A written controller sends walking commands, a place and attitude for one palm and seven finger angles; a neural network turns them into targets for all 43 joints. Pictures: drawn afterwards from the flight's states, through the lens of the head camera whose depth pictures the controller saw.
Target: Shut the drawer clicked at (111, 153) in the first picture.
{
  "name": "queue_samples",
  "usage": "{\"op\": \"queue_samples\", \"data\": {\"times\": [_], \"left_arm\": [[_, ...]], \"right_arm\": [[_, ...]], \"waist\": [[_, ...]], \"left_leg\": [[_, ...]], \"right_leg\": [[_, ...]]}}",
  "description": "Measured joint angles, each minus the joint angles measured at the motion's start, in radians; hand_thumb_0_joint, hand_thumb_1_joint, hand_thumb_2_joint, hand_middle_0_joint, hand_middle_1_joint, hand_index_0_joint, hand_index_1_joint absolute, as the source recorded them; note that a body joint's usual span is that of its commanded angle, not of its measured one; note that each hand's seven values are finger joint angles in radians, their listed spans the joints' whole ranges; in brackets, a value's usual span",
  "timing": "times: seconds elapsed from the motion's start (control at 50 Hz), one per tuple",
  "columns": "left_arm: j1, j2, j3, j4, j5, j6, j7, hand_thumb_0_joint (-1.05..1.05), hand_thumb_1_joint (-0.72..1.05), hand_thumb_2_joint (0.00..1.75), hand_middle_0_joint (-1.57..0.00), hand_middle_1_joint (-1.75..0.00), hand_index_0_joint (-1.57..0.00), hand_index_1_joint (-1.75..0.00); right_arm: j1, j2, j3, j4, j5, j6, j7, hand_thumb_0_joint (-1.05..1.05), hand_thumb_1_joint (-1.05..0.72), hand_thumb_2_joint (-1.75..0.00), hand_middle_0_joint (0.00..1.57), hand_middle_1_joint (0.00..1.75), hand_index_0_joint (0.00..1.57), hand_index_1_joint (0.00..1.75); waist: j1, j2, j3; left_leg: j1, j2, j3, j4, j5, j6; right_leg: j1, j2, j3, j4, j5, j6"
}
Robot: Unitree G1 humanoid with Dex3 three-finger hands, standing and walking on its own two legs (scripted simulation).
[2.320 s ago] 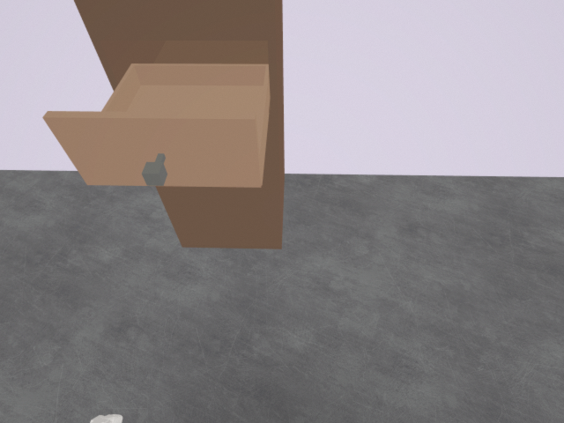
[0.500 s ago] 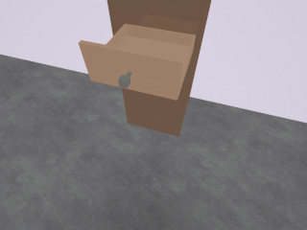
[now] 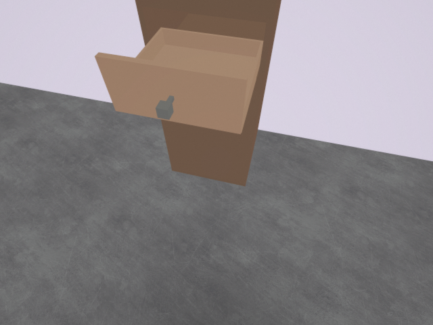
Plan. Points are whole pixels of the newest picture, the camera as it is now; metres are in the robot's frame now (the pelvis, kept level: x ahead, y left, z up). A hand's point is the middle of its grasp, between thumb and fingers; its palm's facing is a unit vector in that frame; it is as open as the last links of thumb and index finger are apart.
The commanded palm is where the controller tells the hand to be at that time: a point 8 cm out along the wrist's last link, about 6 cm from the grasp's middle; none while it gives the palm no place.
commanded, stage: turn to face it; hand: left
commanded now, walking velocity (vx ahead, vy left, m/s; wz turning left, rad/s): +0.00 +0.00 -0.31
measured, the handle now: (167, 105) +0.61 +0.17 +0.03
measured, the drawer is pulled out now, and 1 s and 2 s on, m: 0.30 0.30 0.30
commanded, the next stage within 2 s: take the last steps up to it in 0.40 s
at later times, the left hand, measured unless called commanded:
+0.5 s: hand out of the picture +0.07 +0.20 -0.18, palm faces -0.06 -0.97 -0.23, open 7.4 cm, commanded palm none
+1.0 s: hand out of the picture +0.07 +0.17 -0.18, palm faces -0.11 -0.98 -0.18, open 7.4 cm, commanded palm none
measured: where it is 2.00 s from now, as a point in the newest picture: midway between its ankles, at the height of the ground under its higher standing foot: (230, 316)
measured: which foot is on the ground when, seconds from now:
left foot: down 0.00-0.60, up 0.62-0.88, down 0.90-1.00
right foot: down 0.00-0.36, up 0.38-0.60, down 0.62-0.90, up 0.92-1.00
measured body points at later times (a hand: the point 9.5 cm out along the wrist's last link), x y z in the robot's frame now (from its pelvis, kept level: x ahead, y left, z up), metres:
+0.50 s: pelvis -0.02 +0.00 +0.00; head +0.03 +0.00 +0.44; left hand +0.07 +0.25 -0.16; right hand +0.00 -0.26 -0.15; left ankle -0.01 +0.14 -0.74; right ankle -0.04 -0.12 -0.69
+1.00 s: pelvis +0.05 -0.02 +0.00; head +0.09 -0.01 +0.44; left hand +0.08 +0.22 -0.17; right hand +0.05 -0.26 -0.15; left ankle +0.08 +0.09 -0.74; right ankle -0.03 -0.12 -0.69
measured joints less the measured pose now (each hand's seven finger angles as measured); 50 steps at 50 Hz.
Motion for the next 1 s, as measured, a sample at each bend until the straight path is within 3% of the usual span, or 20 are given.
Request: {"op": "queue_samples", "data": {"times": [0.16, 0.26, 0.3, 0.36, 0.42, 0.5, 0.54, 0.58, 0.62, 0.66, 0.72, 0.78, 0.86, 0.92, 0.96, 1.0], "left_arm": [[0.007, -0.029, 0.005, -0.058, 0.010, 0.007, -0.011, 0.01, 0.91, 0.90, -0.20, -0.30, -0.20, -0.30], [0.013, -0.054, 0.009, -0.071, 0.013, 0.002, 0.002, 0.01, 0.90, 0.90, -0.20, -0.30, -0.20, -0.30], [0.018, -0.052, 0.014, -0.070, 0.012, 0.004, 0.007, 0.01, 0.90, 0.90, -0.20, -0.30, -0.21, -0.30], [0.031, -0.048, 0.018, -0.070, 0.001, 0.013, 0.009, 0.01, 0.90, 0.90, -0.20, -0.30, -0.21, -0.30], [0.006, -0.028, 0.026, -0.071, -0.006, 0.028, 0.006, 0.01, 0.90, 0.90, -0.20, -0.30, -0.21, -0.30], [-0.014, -0.016, 0.040, -0.085, 0.002, 0.034, -0.006, 0.01, 0.91, 0.90, -0.20, -0.30, -0.20, -0.30], [-0.018, -0.018, 0.039, -0.093, 0.002, 0.028, -0.010, 0.01, 0.91, 0.90, -0.20, -0.30, -0.20, -0.30], [-0.009, -0.022, 0.033, -0.097, 0.002, 0.013, -0.014, 0.01, 0.91, 0.90, -0.20, -0.30, -0.20, -0.30], [0.023, -0.012, 0.027, -0.105, 0.007, -0.014, -0.018, 0.01, 0.91, 0.90, -0.20, -0.30, -0.20, -0.30], [0.033, -0.034, 0.020, -0.084, 0.009, -0.028, -0.011, 0.00, 0.91, 0.90, -0.20, -0.30, -0.20, -0.30], [0.068, -0.060, 0.012, -0.060, 0.011, -0.039, -0.010, 0.00, 0.91, 0.90, -0.20, -0.30, -0.20, -0.30], [0.106, -0.071, 0.009, -0.036, 0.010, -0.056, -0.009, 0.00, 0.91, 0.90, -0.20, -0.30, -0.20, -0.30], [0.144, -0.075, 0.009, -0.002, 0.006, -0.063, -0.013, 0.01, 0.90, 0.90, -0.20, -0.30, -0.21, -0.30], [0.166, -0.073, 0.013, 0.017, 0.001, -0.051, -0.015, 0.01, 0.90, 0.90, -0.20, -0.30, -0.21, -0.30], [0.153, -0.063, 0.017, 0.026, 0.002, -0.035, -0.013, 0.01, 0.90, 0.90, -0.20, -0.30, -0.20, -0.30], [0.129, -0.057, 0.018, 0.028, 0.007, -0.028, -0.015, 0.01, 0.91, 0.90, -0.20, -0.30, -0.20, -0.30]], "right_arm": [[0.029, 0.017, -0.016, -0.022, 0.001, 0.021, 0.000, 0.00, -0.91, -0.89, 0.21, 0.30, 0.20, 0.30], [0.020, 0.009, -0.025, -0.024, 0.014, 0.029, -0.006, 0.00, -0.91, -0.89, 0.21, 0.30, 0.20, 0.30], [0.016, 0.014, -0.023, -0.031, 0.020, 0.022, -0.009, 0.00, -0.91, -0.89, 0.20, 0.30, 0.20, 0.30], [0.031, 0.014, -0.016, -0.051, 0.019, -0.002, -0.013, 0.00, -0.91, -0.89, 0.20, 0.30, 0.20, 0.30], [0.034, 0.033, -0.012, -0.054, -0.001, -0.005, -0.021, 0.00, -0.91, -0.89, 0.20, 0.30, 0.20, 0.30], [0.045, 0.053, -0.003, -0.056, -0.016, 0.001, -0.017, 0.00, -0.91, -0.89, 0.21, 0.30, 0.20, 0.30], [0.044, 0.055, -0.002, -0.055, -0.021, 0.001, -0.015, 0.00, -0.91, -0.89, 0.21, 0.30, 0.20, 0.30], [0.047, 0.051, -0.002, -0.053, -0.020, 0.003, -0.010, 0.00, -0.91, -0.89, 0.21, 0.30, 0.20, 0.30], [0.062, 0.054, -0.004, -0.054, -0.008, 0.007, -0.001, 0.00, -0.91, -0.89, 0.21, 0.30, 0.20, 0.30], [0.048, 0.034, -0.011, -0.046, -0.004, 0.017, 0.012, 0.00, -0.91, -0.89, 0.21, 0.30, 0.20, 0.30], [0.047, 0.020, -0.022, -0.037, -0.004, 0.010, 0.030, 0.00, -0.91, -0.89, 0.21, 0.30, 0.20, 0.30], [0.047, 0.021, -0.025, -0.034, 0.001, -0.003, 0.038, 0.00, -0.91, -0.89, 0.20, 0.30, 0.20, 0.30], [0.049, 0.027, -0.022, -0.030, 0.004, -0.023, 0.043, 0.00, -0.91, -0.89, 0.20, 0.30, 0.19, 0.30], [0.065, 0.029, -0.019, -0.028, -0.003, -0.051, 0.034, 0.00, -0.91, -0.89, 0.20, 0.30, 0.19, 0.30], [0.073, 0.047, -0.015, -0.030, -0.011, -0.058, 0.025, 0.00, -0.91, -0.89, 0.20, 0.30, 0.19, 0.30], [0.098, 0.063, -0.009, -0.031, -0.013, -0.065, 0.020, 0.00, -0.91, -0.89, 0.20, 0.30, 0.20, 0.30]], "waist": [[-0.006, 0.016, 0.028], [-0.001, 0.004, 0.046], [-0.001, -0.016, 0.047], [-0.012, -0.017, 0.024], [-0.009, -0.042, 0.036], [0.004, -0.037, 0.037], [0.005, -0.019, 0.037], [0.007, 0.001, 0.029], [0.013, -0.019, -0.004], [0.009, 0.015, 0.006], [0.000, 0.020, 0.005], [0.006, -0.007, 0.002], [0.015, -0.030, -0.001], [0.013, -0.029, -0.015], [0.015, -0.050, -0.006], [0.007, -0.055, -0.005]], "left_leg": [[-0.064, 0.025, 0.014, 0.094, -0.048, -0.007], [-0.137, -0.033, -0.036, 0.336, -0.256, 0.002], [-0.118, -0.044, -0.034, 0.289, -0.246, 0.000], [-0.033, -0.024, -0.046, 0.049, -0.073, 0.016], [-0.037, -0.023, -0.038, 0.059, -0.037, 0.018], [-0.027, 0.004, -0.028, 0.035, -0.028, 0.002], [-0.030, 0.022, -0.027, 0.030, -0.022, -0.007], [-0.040, 0.040, -0.024, 0.051, -0.034, -0.019], [-0.084, 0.029, -0.009, 0.142, -0.120, -0.020], [-0.141, 0.026, -0.053, 0.311, -0.236, -0.008], [-0.198, 0.005, -0.046, 0.439, -0.223, -0.002], [-0.197, -0.009, -0.014, 0.372, -0.192, -0.002], [-0.132, -0.025, 0.008, 0.149, -0.095, 0.003], [-0.082, -0.031, 0.003, 0.035, 0.006, 0.036], [-0.075, -0.041, 0.017, 0.072, -0.005, 0.055], [-0.047, -0.044, 0.019, 0.051, -0.022, 0.058]], "right_leg": [[-0.074, 0.028, 0.017, 0.095, -0.031, -0.017], [-0.064, 0.025, 0.042, 0.035, 0.013, -0.024], [-0.060, 0.022, 0.061, 0.011, 0.033, -0.018], [-0.086, 0.043, 0.070, 0.039, 0.026, -0.003], [-0.169, 0.032, 0.040, 0.264, -0.171, 0.010], [-0.220, 0.013, -0.019, 0.455, -0.218, 0.019], [-0.196, -0.001, -0.048, 0.415, -0.227, 0.018], [-0.130, -0.014, -0.075, 0.277, -0.188, 0.014], [-0.055, -0.037, -0.045, 0.078, -0.105, -0.005], [-0.056, -0.015, -0.046, 0.093, -0.066, -0.014], [-0.009, -0.015, -0.046, 0.029, -0.051, -0.017], [0.041, -0.029, -0.030, -0.054, -0.020, -0.012], [0.085, -0.039, -0.023, -0.082, -0.032, 0.004], [0.056, -0.037, -0.040, 0.043, -0.117, 0.008], [-0.028, -0.047, -0.055, 0.271, -0.214, -0.006], [-0.116, -0.056, -0.084, 0.437, -0.226, -0.014]]}}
